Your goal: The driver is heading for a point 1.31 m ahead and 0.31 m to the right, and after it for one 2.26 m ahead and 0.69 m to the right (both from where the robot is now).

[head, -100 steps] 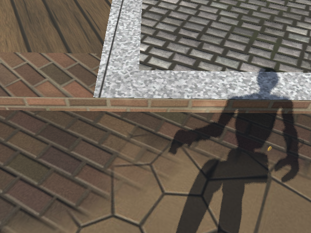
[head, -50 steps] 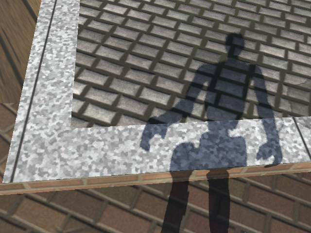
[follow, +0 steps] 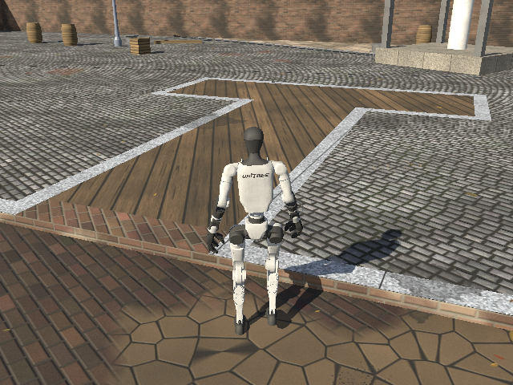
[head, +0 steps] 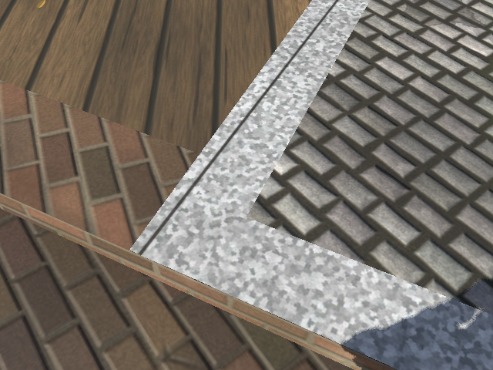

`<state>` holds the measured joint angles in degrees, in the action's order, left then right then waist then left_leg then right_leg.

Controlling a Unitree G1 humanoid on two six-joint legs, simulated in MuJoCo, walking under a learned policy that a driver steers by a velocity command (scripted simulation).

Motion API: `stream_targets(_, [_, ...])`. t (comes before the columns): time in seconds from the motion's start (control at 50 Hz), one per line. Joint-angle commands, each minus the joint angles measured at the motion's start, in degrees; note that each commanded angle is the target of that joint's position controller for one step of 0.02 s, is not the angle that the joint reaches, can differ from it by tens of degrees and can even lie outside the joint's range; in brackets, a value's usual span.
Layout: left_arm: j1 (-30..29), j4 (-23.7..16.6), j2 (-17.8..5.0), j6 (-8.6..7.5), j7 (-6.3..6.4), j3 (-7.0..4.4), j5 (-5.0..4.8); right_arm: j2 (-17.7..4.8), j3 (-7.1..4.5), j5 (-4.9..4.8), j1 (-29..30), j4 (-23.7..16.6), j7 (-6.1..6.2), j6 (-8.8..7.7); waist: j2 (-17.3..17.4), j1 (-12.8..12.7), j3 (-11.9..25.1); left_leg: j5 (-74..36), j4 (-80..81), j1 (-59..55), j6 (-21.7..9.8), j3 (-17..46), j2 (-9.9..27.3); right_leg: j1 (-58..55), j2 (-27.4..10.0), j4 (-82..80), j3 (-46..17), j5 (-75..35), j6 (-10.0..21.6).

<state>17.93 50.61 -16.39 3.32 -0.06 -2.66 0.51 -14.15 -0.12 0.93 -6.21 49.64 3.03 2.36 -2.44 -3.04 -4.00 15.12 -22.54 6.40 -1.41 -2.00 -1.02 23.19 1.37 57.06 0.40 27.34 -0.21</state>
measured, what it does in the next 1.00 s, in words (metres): walks ahead, turning right: right foot, then left foot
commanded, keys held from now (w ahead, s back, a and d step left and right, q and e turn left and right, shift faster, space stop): e+shift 0.50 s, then shift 0.06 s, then w+shift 0.04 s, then w+q+shift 0.40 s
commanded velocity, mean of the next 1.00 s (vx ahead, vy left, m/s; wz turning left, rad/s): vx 0.24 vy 0.00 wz -0.39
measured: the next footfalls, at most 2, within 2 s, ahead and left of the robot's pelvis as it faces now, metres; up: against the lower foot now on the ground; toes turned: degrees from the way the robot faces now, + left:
right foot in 0.22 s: +0.03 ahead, -0.13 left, +0.00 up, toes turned -14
left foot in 0.90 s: +0.25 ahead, -0.02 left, +0.00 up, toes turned -24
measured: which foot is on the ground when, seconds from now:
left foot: down 0.00-0.22, up 0.24-0.88, down 0.90-1.00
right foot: up 0.00-0.20, down 0.22-0.92, up 0.94-1.00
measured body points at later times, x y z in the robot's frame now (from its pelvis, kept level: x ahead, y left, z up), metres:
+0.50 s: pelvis +0.00 -0.07 +0.00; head +0.04 -0.11 +0.45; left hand +0.22 +0.17 -0.09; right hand +0.01 -0.38 -0.13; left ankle +0.10 +0.08 -0.68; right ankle -0.01 -0.12 -0.74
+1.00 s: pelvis +0.21 -0.08 -0.01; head +0.23 -0.07 +0.44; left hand +0.39 +0.15 -0.13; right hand +0.21 -0.39 -0.11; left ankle +0.22 +0.00 -0.74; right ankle +0.05 -0.14 -0.67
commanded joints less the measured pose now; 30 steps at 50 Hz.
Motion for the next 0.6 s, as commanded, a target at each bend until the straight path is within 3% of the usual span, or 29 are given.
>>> stream_targets(0.02, [-3.0, -5.0, -4.8, 0.34, -1.02, -1.69, 0.22, -9.0, -2.28, 0.26, -1.2, -2.5, 0.68, -0.44, 10.8, 3.3, 0.4, -27.6, 4.3, -3.3, -10.2, 4.5, 15.9, 6.8, -2.3, 0.7, 0.8, -1.2, -1.8])
stream_targets(0.08, [-4.8, -7.2, -3.4, 0.71, -2.22, -1.42, 0.04, -10.4, -3.02, 0.56, -1.1, -2.8, 0.11, -0.88, 11.3, 3.8, 1.8, -28.5, 2.3, -3.2, -9.6, 2.2, 17.4, 2.8, -3.2, -7.7, 2.1, -1.8, -0.9])
stream_targets(0.14, [-5.0, -9.0, -4.1, 0.84, -2.89, -1.88, -0.41, -12.1, -4.03, 0.67, -0.3, -3.5, -0.89, -1.32, 12.3, 3.6, 3.4, -27.5, -0.5, -1.8, -7.9, 0.3, 18.7, -2.5, -2.5, -14.0, 4.6, -2.7, 1.1])
stream_targets(0.18, [-3.7, -9.5, -4.2, 0.54, -2.96, -2.3, -0.33, -12.6, -4.6, 0.34, 0.2, -3.8, -1.45, -1.44, 11.1, 2.3, 4.0, -23.8, -5.5, 0.0, -5.5, -1.9, 19.0, -6.7, -1.4, -20.2, 5.9, -5.9, 2.4])
stream_targets(0.2, [-1.4, -8.9, -4.5, -0.01, -2.59, -2.64, 0.01, -12.2, -4.77, 0.16, -0.4, -3.6, -1.78, -1.5, 7.4, 0.7, 4.9, -18.5, -11.9, 3.3, -2.8, -4.6, 17.7, -11.9, -0.5, -26.3, 4.7, -11.5, 3.3])
stream_targets(0.22, [1.8, -8.5, -9.0, -0.92, -1.69, -3.96, 0.86, -11.1, -4.67, 0.18, -2.7, -3.7, -2.34, -1.6, -4.3, -1.0, 5.5, -4.4, -25.9, 11.7, 1.2, -8.2, 13.0, -18.5, -5.9, -36.3, -8.4, -19.2, 5.7])
stream_targets(0.24, [4.3, -9.2, -19.7, -1.64, -1.49, -6.22, 0.45, -5.8, -3.04, 0.67, 1.3, -9.3, -2.38, -0.96, -19.1, -0.9, 5.5, 25.6, -36.6, 29.4, 5.2, -6.3, 0.0, -22.7, -22.2, -39.8, -36.1, -42.4, 15.3])
stream_targets(0.26, [7.6, -8.3, -17.9, -1.54, -1.37, -6.55, -0.28, -7.6, -2.94, 1.33, 4.1, -9.3, -1.74, -0.53, -8.2, -3.2, 9.1, 24.9, -44.0, 29.8, 4.2, 4.0, 1.1, -24.5, -21.7, -39.5, -35.1, -38.8, 19.1])
stream_targets(0.28, [4.3, -8.8, -15.4, -1.17, -0.81, -5.91, -0.31, -8.1, -3.04, 0.54, 3.2, -8.8, -1.79, -0.7, -4.9, -1.2, 6.5, 19.6, -44.9, 30.8, 3.4, 5.5, 2.4, -22.1, -19.0, -39.2, -30.3, -31.9, 18.6])
stream_targets(0.3, [-0.7, -9.9, -13.0, -0.54, -0.28, -5.28, -0.37, -8.7, -3.2, -0.06, 2.6, -8.0, -1.91, -1.29, -2.7, 0.9, 3.1, 12.8, -42.2, 30.3, 3.1, 5.9, 4.2, -18.9, -15.0, -39.8, -25.3, -27.1, 16.1])
stream_targets(0.34, [-5.9, -11.8, -10.0, 0.0, 0.21, -4.34, -0.88, -10.1, -3.45, 1.07, 1.1, -7.1, -2.0, -1.68, -3.8, 2.4, 4.1, 6.5, -39.6, 27.2, 3.5, 5.2, 3.9, -17.5, -10.1, -39.3, -20.8, -30.5, 13.0])
stream_targets(0.4, [-3.1, -11.5, -11.5, -0.35, -0.13, -4.8, -1.03, -9.1, -3.14, 0.94, -0.4, -7.3, -2.45, -1.08, -0.6, 2.1, 6.8, 4.5, -37.5, 26.8, 4.5, 5.6, 2.4, -19.0, -9.1, -37.7, -21.3, -35.1, 12.3])
stream_targets(0.5, [-1.3, -11.6, -13.0, -0.22, 0.39, -5.27, -0.41, -9.8, -2.94, 0.81, 2.1, -9.1, -1.96, -0.64, -3.2, 0.5, 5.3, 3.1, -31.0, 29.6, 5.1, 7.5, 0.8, -19.0, -7.5, -37.8, -27.7, -26.9, 11.2])
stream_targets(0.56, [-0.7, -11.5, -12.4, -0.43, 0.75, -4.87, 0.04, -10.4, -2.99, 0.46, 1.3, -8.7, -1.73, -0.72, -3.5, 0.2, 6.0, 2.6, -29.3, 29.2, 4.8, 7.4, 0.7, -19.7, -8.0, -36.8, -28.7, -31.0, 11.0])
stream_targets(0.58, [0.5, -11.1, -12.1, -0.6, 0.67, -4.72, 0.18, -10.5, -2.86, 0.84, 1.0, -8.6, -2.0, -0.91, -3.1, -0.4, 7.9, 2.6, -28.5, 27.8, 4.5, 7.2, 0.8, -19.6, -7.5, -38.6, -29.7, -20.1, 11.5])
stream_targets(0.6, [1.0, -10.8, -11.6, -0.81, 0.38, -4.4, 0.61, -10.4, -2.73, 1.22, 1.8, -8.6, -2.44, -1.12, -3.7, -1.0, 7.4, 2.4, -27.3, 27.8, 4.2, 7.3, 1.1, -18.8, -7.0, -41.2, -31.7, -4.3, 12.3])
Velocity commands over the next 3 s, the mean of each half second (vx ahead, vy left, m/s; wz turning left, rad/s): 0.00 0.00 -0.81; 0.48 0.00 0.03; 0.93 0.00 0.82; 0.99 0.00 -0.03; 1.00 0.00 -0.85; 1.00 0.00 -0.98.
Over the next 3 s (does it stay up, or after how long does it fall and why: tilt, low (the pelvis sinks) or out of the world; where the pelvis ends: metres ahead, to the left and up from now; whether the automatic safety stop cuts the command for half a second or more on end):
stays up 2.03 -0.48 0.08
